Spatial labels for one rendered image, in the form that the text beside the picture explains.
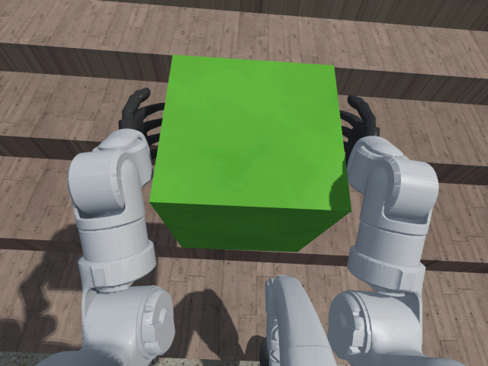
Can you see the left robot upper arm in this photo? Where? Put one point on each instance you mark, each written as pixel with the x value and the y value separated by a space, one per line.
pixel 123 328

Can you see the right robot forearm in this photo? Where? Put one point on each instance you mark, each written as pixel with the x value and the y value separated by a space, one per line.
pixel 399 195

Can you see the robot left hand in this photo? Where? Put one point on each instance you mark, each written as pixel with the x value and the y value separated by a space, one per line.
pixel 132 117

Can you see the robot right thigh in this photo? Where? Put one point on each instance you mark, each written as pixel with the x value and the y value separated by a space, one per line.
pixel 302 339

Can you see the right robot upper arm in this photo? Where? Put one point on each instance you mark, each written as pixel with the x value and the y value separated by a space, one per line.
pixel 371 329

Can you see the carton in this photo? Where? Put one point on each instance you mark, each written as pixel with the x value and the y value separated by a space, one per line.
pixel 250 155

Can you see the robot right shin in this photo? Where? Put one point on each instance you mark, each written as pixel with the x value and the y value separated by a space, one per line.
pixel 273 339

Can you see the robot right hand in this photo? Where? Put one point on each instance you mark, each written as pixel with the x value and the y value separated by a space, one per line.
pixel 362 127

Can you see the left robot forearm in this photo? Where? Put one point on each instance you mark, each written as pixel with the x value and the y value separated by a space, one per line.
pixel 105 186

